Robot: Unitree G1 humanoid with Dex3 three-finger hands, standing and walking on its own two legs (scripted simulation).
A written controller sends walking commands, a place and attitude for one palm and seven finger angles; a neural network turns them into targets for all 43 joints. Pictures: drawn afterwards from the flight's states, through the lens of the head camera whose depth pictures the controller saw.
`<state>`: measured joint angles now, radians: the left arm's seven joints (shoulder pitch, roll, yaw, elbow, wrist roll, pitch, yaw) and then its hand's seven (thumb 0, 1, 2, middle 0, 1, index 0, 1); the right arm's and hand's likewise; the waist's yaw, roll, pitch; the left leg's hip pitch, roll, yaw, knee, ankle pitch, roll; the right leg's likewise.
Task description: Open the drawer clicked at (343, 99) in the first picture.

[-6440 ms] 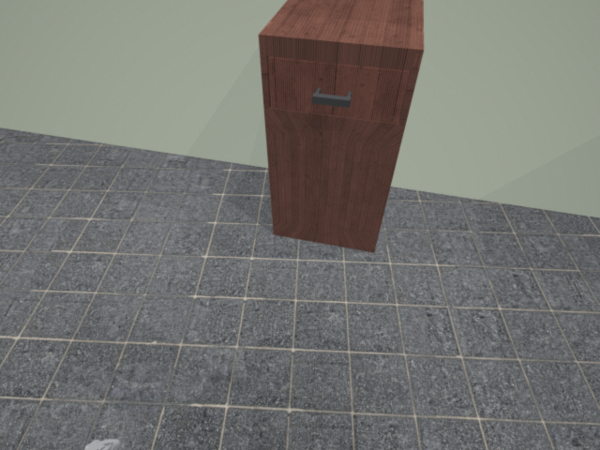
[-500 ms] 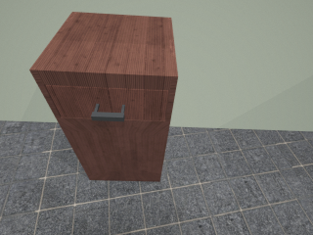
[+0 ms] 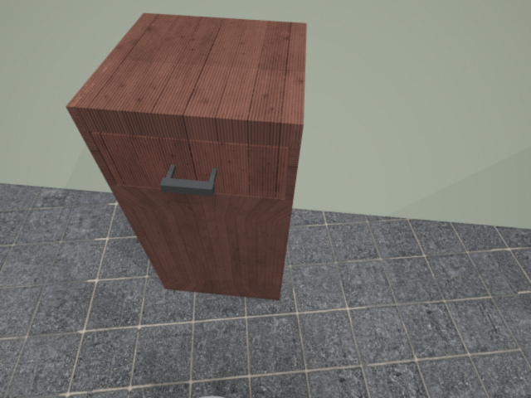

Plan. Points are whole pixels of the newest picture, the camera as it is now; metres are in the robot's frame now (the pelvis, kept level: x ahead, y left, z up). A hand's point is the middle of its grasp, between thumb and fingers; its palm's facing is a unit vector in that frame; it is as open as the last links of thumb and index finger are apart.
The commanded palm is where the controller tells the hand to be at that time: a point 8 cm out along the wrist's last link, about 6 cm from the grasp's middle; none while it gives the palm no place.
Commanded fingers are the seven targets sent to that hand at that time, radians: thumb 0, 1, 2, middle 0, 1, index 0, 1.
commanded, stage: come to a stop and stand still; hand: left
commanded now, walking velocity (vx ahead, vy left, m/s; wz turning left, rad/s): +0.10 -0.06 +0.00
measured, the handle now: (190, 179) +0.53 +0.22 -0.05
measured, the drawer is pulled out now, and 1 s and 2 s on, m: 0.00 0.00 0.00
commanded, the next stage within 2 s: look again from close up in 0.74 s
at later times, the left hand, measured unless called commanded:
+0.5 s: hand out of the picture +0.00 +0.17 -0.17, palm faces -0.05 -0.98 -0.20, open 7.3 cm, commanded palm none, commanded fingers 0.00 0.90 0.90 -0.20 -0.30 -0.20 -0.30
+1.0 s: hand out of the picture -0.02 +0.18 -0.17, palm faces +0.01 -0.98 -0.17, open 7.4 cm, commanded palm none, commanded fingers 0.00 0.90 0.90 -0.20 -0.30 -0.20 -0.30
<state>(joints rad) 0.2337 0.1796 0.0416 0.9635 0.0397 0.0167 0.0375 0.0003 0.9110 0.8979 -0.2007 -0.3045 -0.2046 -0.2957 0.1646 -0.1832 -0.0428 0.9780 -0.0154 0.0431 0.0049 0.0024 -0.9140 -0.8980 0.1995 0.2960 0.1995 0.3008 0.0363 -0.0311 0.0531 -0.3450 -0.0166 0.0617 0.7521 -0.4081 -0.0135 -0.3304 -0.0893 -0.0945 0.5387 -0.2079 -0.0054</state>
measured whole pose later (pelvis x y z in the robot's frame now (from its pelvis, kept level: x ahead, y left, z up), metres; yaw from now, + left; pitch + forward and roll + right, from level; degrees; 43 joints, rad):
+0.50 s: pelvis +0.00 +0.00 +0.00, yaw -1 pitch +1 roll +0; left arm 0.33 0.14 -0.01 1.04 0.03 0.00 0.03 0.01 0.92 0.90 -0.20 -0.30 -0.20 -0.30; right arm 0.37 -0.15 0.00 1.05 -0.03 0.01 -0.02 0.00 -0.91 -0.90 0.20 0.30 0.20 0.30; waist -0.04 0.02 0.01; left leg -0.28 0.02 0.07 0.57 -0.31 0.02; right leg -0.22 0.01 -0.06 0.56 -0.35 -0.04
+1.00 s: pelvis -0.01 +0.02 +0.00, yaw -1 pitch -3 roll +0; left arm 0.37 0.13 -0.03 1.07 0.01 -0.01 0.05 0.00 0.91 0.90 -0.20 -0.30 -0.20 -0.30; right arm 0.28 -0.17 0.01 1.09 -0.02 0.01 -0.02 0.00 -0.93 -0.90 0.20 0.30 0.20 0.30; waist 0.00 0.00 -0.01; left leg -0.17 0.01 0.08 0.47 -0.25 0.03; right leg -0.11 0.01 -0.05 0.44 -0.28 -0.01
